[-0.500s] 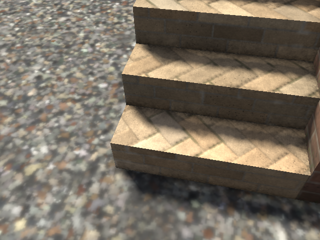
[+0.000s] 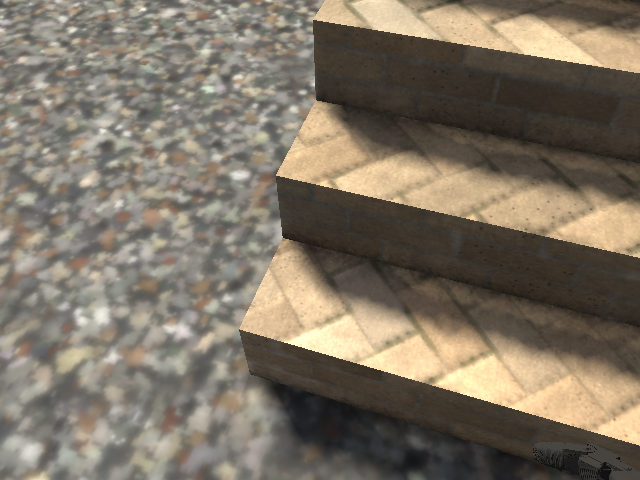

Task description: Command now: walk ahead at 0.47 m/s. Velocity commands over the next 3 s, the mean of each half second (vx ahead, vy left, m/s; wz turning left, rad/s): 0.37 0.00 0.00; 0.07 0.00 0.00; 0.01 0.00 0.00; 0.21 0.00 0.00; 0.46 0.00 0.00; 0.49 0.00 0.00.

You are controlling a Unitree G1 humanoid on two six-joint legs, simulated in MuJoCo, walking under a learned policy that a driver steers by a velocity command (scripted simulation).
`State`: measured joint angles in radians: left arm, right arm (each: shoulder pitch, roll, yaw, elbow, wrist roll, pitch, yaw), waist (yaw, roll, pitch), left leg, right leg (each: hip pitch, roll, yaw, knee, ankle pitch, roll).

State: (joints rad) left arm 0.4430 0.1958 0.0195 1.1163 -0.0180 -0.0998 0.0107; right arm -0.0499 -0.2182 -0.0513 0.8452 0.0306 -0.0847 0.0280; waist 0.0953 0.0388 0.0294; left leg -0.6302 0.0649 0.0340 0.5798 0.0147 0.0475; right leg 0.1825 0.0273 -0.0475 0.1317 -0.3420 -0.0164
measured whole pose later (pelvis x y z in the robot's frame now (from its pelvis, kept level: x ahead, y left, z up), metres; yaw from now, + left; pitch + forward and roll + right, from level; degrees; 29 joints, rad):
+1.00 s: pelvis +0.32 +0.05 +0.01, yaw +0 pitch +0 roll -1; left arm 0.19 0.21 0.03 1.05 0.01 -0.01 0.04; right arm 0.25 -0.22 -0.02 1.11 0.00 -0.01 -0.02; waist -0.01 0.01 0.03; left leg -0.15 0.02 0.01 0.47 -0.32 -0.01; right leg -0.25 -0.02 -0.02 0.46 -0.20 0.01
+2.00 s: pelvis +0.39 +0.04 +0.01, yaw +0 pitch +0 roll +1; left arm 0.33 0.20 0.05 1.07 0.00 -0.10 0.01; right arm 0.35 -0.25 -0.05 0.99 0.04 -0.03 -0.02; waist 0.03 0.05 -0.02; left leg -0.37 -0.05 -0.05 1.20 -0.43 0.04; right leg -0.21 0.01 -0.06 0.49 -0.29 -0.07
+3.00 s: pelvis +0.84 +0.00 +0.23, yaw -4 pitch +2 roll -4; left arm 0.06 0.09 -0.09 0.74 -0.01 -0.03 -0.04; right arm 0.43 -0.13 0.03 1.08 0.01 -0.02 -0.04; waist 0.01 0.04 -0.06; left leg -0.04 0.20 0.11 0.31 -0.06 -0.01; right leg -0.91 0.04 -0.14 1.48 -0.59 -0.14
